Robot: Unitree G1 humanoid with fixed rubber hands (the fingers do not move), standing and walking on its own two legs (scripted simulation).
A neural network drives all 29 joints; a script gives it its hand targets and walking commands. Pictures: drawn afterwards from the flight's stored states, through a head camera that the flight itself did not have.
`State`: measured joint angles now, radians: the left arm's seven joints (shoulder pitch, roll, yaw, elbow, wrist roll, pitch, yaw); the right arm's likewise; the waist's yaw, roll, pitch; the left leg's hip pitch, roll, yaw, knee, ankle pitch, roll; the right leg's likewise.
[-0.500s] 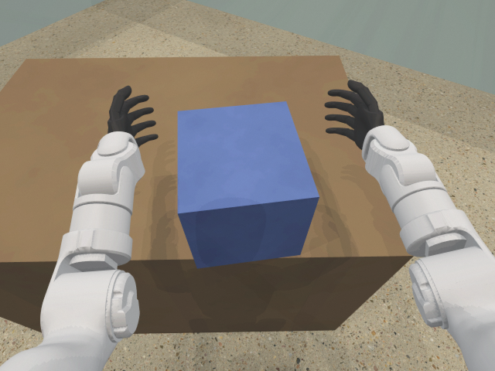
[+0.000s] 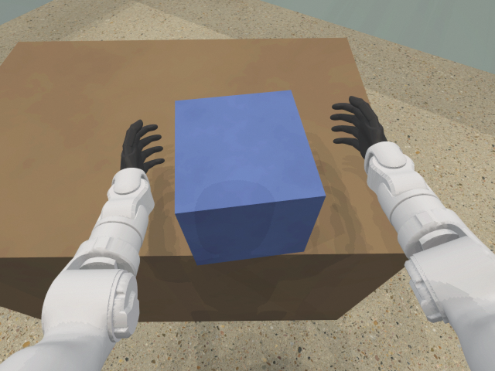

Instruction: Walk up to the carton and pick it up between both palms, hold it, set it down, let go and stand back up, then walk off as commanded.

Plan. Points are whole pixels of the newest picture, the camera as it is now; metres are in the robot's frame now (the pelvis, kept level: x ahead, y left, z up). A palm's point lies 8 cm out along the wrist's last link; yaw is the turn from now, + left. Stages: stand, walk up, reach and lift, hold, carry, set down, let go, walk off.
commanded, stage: reach and lift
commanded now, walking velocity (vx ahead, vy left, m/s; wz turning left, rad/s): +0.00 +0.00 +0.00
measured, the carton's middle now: (242, 180) +0.44 +0.03 +0.01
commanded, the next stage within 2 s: none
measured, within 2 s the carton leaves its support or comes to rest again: neither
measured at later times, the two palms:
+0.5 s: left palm (144, 180) +0.43 +0.21 +0.03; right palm (351, 151) +0.47 -0.16 +0.06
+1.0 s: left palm (156, 181) +0.42 +0.18 +0.04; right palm (332, 155) +0.46 -0.12 +0.07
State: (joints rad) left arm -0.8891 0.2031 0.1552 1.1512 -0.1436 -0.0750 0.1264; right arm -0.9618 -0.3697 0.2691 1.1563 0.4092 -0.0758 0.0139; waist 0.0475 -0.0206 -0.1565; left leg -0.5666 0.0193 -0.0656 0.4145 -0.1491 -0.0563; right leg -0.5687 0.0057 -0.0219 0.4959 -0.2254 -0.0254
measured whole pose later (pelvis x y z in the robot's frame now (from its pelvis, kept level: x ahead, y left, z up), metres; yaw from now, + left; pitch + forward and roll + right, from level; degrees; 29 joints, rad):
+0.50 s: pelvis +0.00 +0.00 -0.01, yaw +0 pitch +25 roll +0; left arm -0.86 0.18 0.15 1.21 -0.15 -0.29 0.10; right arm -0.96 -0.31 0.23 1.19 0.42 -0.21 0.02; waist 0.05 -0.02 -0.23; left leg -0.74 0.02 -0.07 0.44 -0.14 -0.06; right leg -0.73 0.01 -0.02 0.50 -0.21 -0.02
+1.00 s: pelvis +0.00 +0.00 +0.00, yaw +0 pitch +22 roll +0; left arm -0.88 0.08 0.31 1.21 0.03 -0.27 0.17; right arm -0.96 -0.15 -0.03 1.19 0.16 -0.20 -0.02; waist 0.05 -0.02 -0.20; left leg -0.68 0.02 -0.07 0.44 -0.14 -0.06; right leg -0.67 0.01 -0.02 0.50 -0.20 -0.02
